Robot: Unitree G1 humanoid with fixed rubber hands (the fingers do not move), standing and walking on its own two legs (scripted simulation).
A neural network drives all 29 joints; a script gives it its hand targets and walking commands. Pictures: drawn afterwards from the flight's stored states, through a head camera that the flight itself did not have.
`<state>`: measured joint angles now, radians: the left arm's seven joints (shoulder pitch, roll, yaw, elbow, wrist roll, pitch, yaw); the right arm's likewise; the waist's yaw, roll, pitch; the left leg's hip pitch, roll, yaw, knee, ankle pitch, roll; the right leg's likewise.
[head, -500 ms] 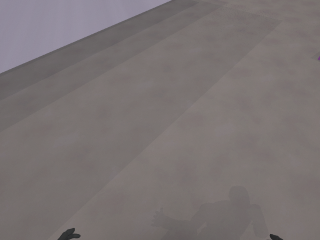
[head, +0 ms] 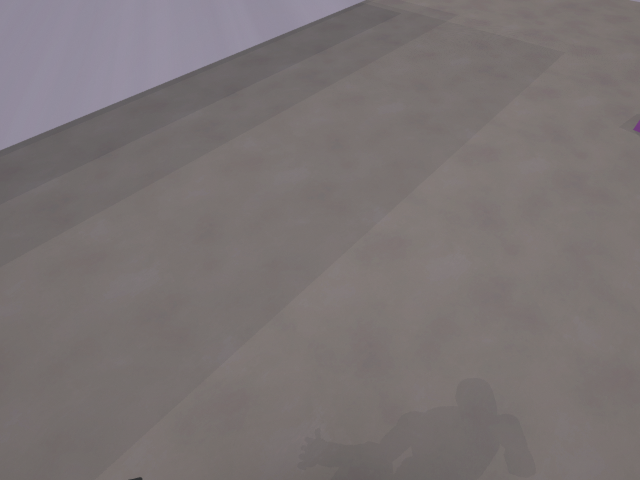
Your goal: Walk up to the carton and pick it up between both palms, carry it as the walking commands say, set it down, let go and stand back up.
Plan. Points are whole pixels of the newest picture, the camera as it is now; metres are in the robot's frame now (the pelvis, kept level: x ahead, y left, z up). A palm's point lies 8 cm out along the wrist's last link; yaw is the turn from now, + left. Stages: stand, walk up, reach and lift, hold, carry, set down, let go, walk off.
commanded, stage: walk up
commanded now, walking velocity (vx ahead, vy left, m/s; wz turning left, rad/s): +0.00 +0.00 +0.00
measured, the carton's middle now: out of the picture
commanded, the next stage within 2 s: none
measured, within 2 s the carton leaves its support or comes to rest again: neither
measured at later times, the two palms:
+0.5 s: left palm out of the picture +0.11 +0.19 -0.13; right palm out of the picture +0.00 -0.33 -0.16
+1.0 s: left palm out of the picture +0.06 +0.00 -0.09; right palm out of the picture +0.20 -0.50 -0.15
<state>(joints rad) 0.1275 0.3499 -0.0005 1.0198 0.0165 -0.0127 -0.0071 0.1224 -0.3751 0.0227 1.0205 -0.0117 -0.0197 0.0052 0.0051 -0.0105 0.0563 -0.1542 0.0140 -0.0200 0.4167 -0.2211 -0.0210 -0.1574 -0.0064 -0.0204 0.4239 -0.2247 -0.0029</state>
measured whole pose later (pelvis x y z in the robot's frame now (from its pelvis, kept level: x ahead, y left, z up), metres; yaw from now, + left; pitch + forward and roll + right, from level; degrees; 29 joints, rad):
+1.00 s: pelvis +0.13 -0.25 +0.00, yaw -28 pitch +2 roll +8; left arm 0.63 0.12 0.01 1.09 0.01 -0.08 0.03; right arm 0.04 -0.20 -0.06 0.90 -0.02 0.03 0.05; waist 0.16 -0.01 0.05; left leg -0.69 0.04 0.09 0.92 -0.14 -0.03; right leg 0.18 0.04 0.14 0.19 -0.36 -0.18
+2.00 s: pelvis +0.74 -0.74 -0.01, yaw -39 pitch -2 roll +4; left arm 0.13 0.19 0.05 0.87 0.03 -0.02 -0.02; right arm 0.35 -0.16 -0.01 1.02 -0.03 -0.05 0.01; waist -0.02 -0.02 0.06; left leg -0.12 -0.08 0.12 0.47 -0.31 0.04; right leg -0.58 -0.13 -0.05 0.89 -0.33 0.01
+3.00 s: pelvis +1.24 -1.02 +0.00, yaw -36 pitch +0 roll +0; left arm 0.22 0.24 0.07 1.02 0.04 -0.04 -0.01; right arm 0.28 -0.16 -0.03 1.05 -0.02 -0.08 0.01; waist 0.01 -0.05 0.02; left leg -0.21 0.02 0.14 0.45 -0.25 0.04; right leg -0.54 -0.11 -0.01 1.10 -0.23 0.03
